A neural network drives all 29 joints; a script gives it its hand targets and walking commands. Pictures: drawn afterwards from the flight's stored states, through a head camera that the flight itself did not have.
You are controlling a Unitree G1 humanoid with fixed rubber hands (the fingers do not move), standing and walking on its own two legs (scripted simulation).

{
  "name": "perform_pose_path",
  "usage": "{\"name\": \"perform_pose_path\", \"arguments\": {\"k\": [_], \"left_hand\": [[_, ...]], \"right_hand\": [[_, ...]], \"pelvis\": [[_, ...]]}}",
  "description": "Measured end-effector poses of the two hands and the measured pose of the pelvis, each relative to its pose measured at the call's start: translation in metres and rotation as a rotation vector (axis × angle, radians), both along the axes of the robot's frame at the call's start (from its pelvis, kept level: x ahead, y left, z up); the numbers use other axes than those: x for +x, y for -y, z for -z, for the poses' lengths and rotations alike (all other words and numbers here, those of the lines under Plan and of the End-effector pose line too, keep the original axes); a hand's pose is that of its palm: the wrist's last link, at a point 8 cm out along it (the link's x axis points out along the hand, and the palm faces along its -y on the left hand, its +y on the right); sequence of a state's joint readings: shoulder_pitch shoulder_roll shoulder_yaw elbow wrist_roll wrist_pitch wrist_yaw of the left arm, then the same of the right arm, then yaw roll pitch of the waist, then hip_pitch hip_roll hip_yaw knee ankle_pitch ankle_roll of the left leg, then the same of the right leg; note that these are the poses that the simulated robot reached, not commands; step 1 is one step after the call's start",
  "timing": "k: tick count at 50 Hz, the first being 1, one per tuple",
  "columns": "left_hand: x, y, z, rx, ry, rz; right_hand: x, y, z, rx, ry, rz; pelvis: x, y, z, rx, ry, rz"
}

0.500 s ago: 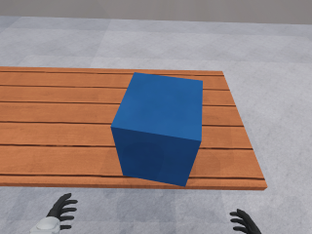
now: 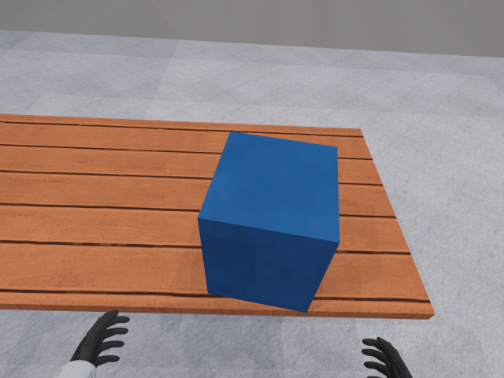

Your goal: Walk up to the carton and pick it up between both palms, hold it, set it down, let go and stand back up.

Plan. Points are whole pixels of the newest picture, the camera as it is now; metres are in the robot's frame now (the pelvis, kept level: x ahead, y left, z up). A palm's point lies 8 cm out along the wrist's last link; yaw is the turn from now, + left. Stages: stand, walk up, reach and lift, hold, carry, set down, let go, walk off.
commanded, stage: reach and lift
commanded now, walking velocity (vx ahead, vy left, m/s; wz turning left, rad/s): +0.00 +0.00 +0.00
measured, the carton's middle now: (269, 223) +0.39 -0.03 +0.00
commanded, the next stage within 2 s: none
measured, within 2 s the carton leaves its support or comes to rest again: neither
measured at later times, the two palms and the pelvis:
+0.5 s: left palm (96, 350) +0.17 +0.23 -0.03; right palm out of the picture +0.14 -0.21 -0.03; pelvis +0.00 +0.00 +0.00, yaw +0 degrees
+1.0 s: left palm (110, 334) +0.19 +0.21 +0.00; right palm (393, 341) +0.18 -0.20 +0.01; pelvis +0.00 +0.00 +0.00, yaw +0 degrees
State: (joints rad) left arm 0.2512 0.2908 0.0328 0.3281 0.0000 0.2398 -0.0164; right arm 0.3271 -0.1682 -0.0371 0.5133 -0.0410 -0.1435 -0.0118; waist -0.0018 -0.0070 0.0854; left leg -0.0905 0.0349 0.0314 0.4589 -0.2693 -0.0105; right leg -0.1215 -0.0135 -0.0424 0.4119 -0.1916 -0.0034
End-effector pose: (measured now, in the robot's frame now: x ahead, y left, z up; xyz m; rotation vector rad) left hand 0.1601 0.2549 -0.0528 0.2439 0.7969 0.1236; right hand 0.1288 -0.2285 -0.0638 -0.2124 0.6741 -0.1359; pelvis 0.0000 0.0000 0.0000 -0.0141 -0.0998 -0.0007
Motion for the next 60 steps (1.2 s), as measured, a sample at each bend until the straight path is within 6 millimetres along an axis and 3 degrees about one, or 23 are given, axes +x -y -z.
{"name": "perform_pose_path", "arguments": {"k": [19,38,50,60], "left_hand": [[0.009,0.011,-0.021,-0.041,0.199,0.038],[0.014,0.035,-0.04,-0.125,0.381,0.11],[0.025,0.043,-0.051,-0.161,0.409,0.094],[0.051,0.048,-0.072,-0.172,0.419,0.099]], "right_hand": [[0.01,-0.014,-0.029,0.075,0.187,0.101],[0.021,-0.028,-0.058,0.137,0.35,0.139],[0.054,-0.028,-0.074,0.137,0.379,0.124],[0.08,-0.028,-0.094,0.145,0.401,0.124]], "pelvis": [[0.005,0.002,-0.002,0.003,-0.011,0.0],[0.0,0.0,-0.002,0.001,-0.003,0.0],[0.003,0.0,-0.002,0.0,-0.007,0.0],[0.008,-0.001,-0.002,-0.001,-0.016,0.0]]}}
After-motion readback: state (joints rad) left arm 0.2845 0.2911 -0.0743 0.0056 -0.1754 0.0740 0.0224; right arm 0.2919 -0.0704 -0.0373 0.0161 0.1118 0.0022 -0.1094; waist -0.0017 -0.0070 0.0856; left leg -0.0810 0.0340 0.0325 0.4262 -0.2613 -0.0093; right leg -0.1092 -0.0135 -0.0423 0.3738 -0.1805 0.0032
